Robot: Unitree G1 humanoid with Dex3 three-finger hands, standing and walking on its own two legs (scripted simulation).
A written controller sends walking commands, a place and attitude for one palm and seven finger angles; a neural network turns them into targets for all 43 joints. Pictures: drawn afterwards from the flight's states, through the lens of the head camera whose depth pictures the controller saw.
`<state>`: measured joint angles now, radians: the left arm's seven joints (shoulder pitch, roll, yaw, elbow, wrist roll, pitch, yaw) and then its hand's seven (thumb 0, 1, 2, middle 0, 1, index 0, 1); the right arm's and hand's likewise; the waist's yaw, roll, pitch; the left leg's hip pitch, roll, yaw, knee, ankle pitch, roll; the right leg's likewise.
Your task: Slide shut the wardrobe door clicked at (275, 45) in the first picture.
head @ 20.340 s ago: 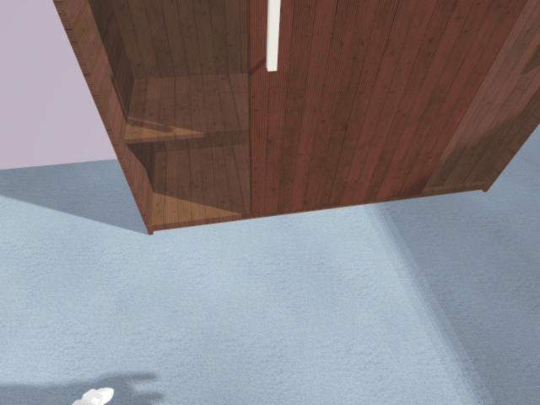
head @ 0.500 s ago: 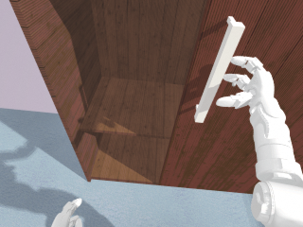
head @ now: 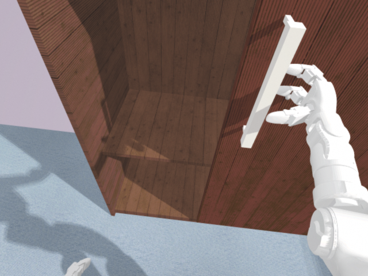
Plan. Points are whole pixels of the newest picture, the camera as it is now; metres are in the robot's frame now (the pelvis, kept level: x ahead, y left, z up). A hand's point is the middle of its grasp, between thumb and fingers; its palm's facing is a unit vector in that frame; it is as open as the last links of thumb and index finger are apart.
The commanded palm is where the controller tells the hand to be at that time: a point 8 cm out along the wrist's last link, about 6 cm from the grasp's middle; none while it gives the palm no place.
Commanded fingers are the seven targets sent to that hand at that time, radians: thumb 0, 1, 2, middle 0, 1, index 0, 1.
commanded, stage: slide the fingers in behind the handle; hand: right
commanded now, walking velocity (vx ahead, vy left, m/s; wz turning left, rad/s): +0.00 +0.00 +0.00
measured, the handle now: (263, 92) +0.49 -0.11 +0.18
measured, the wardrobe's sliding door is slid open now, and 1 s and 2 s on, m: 0.45 0.45 0.45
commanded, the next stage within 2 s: grip the handle and tug to test in 1.72 s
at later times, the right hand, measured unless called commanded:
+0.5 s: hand (280, 102) +0.43 -0.13 +0.20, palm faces +0.01 +1.00 +0.01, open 14.0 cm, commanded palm +0.41 -0.18 +0.19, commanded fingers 0.00 0.50 -0.30 0.30 1.20 0.30 1.20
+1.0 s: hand (268, 99) +0.44 -0.11 +0.20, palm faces +0.00 +1.00 +0.00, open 14.0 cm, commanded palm +0.41 -0.16 +0.19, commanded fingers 0.00 0.50 -0.30 0.30 1.20 0.30 1.20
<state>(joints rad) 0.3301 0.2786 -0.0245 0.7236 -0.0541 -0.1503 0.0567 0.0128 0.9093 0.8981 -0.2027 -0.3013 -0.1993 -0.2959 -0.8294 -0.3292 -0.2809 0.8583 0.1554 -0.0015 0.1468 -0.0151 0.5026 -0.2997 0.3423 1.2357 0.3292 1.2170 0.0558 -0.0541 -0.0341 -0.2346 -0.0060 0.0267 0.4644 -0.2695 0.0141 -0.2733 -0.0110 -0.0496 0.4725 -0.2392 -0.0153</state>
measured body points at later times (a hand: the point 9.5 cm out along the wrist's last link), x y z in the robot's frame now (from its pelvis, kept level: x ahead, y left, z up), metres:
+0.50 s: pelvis +0.00 +0.00 +0.00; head -0.01 +0.02 +0.45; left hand +0.14 +0.24 -0.10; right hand +0.42 -0.19 +0.20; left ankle -0.02 +0.11 -0.74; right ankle +0.00 -0.11 -0.74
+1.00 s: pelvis +0.00 +0.01 +0.00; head +0.00 +0.03 +0.45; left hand +0.11 +0.26 -0.12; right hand +0.43 -0.16 +0.20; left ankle -0.02 +0.11 -0.74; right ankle +0.00 -0.11 -0.74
